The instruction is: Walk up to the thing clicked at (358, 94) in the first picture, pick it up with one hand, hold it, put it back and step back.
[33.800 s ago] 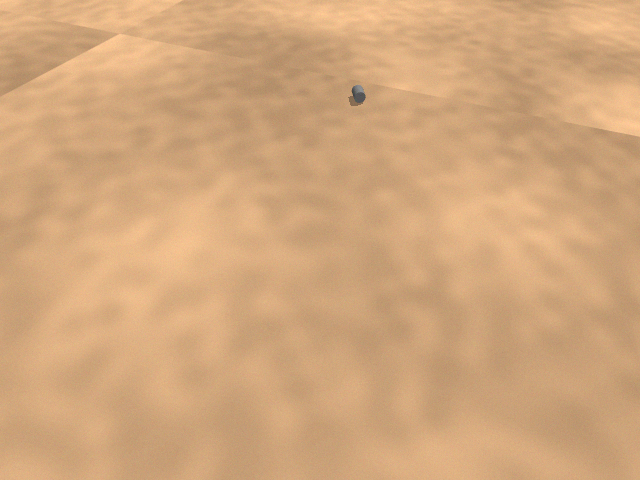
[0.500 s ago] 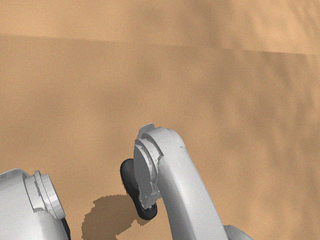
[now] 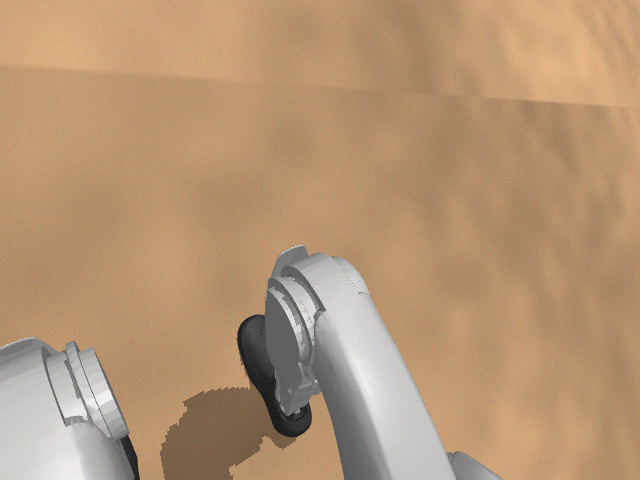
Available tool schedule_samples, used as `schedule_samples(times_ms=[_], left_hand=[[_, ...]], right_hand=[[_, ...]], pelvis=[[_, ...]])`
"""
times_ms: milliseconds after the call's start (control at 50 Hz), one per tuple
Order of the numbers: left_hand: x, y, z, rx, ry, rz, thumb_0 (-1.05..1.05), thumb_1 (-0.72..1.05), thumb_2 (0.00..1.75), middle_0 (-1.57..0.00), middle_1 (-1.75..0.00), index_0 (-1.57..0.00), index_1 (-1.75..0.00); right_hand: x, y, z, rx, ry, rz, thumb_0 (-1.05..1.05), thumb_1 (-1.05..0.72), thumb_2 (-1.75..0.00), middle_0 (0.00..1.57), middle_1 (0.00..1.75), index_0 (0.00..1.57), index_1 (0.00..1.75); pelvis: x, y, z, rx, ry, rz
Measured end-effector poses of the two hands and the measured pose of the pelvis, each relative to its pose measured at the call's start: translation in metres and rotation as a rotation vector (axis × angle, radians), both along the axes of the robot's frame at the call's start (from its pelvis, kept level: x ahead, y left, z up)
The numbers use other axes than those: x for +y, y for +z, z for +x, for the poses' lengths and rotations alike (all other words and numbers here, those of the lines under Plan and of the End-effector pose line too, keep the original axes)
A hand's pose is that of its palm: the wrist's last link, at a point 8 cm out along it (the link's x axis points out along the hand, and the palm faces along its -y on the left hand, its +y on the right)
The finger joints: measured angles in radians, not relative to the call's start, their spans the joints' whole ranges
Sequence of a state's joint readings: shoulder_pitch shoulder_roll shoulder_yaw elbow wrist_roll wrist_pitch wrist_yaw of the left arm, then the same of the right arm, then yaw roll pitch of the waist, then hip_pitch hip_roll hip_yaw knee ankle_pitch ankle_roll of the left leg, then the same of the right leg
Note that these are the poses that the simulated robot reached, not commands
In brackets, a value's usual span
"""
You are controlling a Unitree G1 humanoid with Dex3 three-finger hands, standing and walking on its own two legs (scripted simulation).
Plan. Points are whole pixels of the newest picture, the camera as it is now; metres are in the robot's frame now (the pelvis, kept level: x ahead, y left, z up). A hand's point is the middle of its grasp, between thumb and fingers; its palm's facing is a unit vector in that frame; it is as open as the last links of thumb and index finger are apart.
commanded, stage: close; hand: left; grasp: from above
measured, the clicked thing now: out of the picture +0.44 +0.33 -0.28
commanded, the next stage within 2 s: settle in 0.28 s
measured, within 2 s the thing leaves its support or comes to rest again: leaves its support in 0.72 s
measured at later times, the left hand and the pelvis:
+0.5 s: hand out of the picture +0.43 +0.32 -0.25, palm faces -0.37 -0.26 -0.89, open 12.1 cm; pelvis +0.00 +0.00 +0.00, yaw +0 degrees
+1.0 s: hand out of the picture +0.44 +0.34 -0.19, palm faces -0.34 -0.23 -0.91, open 12.1 cm; pelvis +0.01 +0.00 +0.01, yaw +2 degrees
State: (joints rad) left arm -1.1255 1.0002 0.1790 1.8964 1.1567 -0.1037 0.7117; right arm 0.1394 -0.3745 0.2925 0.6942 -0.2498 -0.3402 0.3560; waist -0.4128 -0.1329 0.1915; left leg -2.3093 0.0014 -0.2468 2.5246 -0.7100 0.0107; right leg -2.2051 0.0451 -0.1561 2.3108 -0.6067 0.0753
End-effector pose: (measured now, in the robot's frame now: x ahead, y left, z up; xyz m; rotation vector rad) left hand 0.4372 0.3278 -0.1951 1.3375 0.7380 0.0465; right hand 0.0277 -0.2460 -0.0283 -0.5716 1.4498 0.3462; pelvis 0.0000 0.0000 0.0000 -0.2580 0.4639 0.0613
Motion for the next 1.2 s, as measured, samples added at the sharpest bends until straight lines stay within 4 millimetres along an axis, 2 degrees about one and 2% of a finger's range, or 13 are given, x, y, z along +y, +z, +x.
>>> schedule_samples(times_ms=[560, 700, 780, 880, 1040, 1200], left_hand=[[0.001, 0.000, 0.000, -0.005, -0.014, 0.005, 0.00, -0.32, 0.87, -0.46, -0.70, -0.48, -0.69], [0.003, 0.003, 0.006, -0.033, 0.001, 0.002, 0.00, -0.32, 0.87, -0.47, -0.68, -0.49, -0.68], [0.006, 0.014, 0.012, -0.066, 0.003, 0.013, 0.00, -0.33, 0.87, -0.48, -0.67, -0.50, -0.67], [0.012, 0.038, 0.013, -0.083, 0.014, 0.028, 0.00, -0.33, 0.87, -0.49, -0.66, -0.51, -0.66], [0.018, 0.075, -0.001, -0.017, 0.013, 0.041, 0.00, -0.33, 0.87, -0.49, -0.65, -0.51, -0.66], [0.012, 0.098, -0.007, 0.002, -0.016, 0.028, 0.00, -0.33, 0.87, -0.49, -0.65, -0.51, -0.66]], right_hand=[[0.001, 0.005, 0.000, -0.003, 0.011, -0.015, 0.00, -0.92, -0.91, 0.20, 0.30, 0.20, 0.30], [0.001, 0.006, -0.002, 0.005, -0.015, -0.016, 0.00, -0.93, -0.91, 0.20, 0.30, 0.20, 0.30], [-0.001, 0.005, -0.001, 0.010, -0.048, -0.014, 0.00, -0.93, -0.91, 0.20, 0.30, 0.20, 0.30], [-0.007, -0.001, 0.008, -0.010, -0.098, -0.001, 0.00, -0.93, -0.91, 0.20, 0.30, 0.20, 0.30], [-0.017, -0.018, 0.035, -0.073, -0.140, 0.029, 0.00, -0.92, -0.91, 0.20, 0.30, 0.20, 0.30], [-0.025, -0.033, 0.055, -0.114, -0.133, 0.034, 0.00, -0.91, -0.91, 0.20, 0.30, 0.20, 0.30]], pelvis=[[0.000, 0.003, -0.002, -0.005, -0.001, -0.004], [0.000, 0.003, 0.000, 0.011, 0.001, -0.004], [0.000, 0.005, 0.003, 0.037, 0.003, 0.000], [-0.001, 0.008, 0.008, 0.079, 0.006, 0.011], [-0.003, 0.015, 0.011, 0.120, 0.026, 0.047], [-0.011, 0.019, 0.008, 0.115, 0.047, 0.087]])
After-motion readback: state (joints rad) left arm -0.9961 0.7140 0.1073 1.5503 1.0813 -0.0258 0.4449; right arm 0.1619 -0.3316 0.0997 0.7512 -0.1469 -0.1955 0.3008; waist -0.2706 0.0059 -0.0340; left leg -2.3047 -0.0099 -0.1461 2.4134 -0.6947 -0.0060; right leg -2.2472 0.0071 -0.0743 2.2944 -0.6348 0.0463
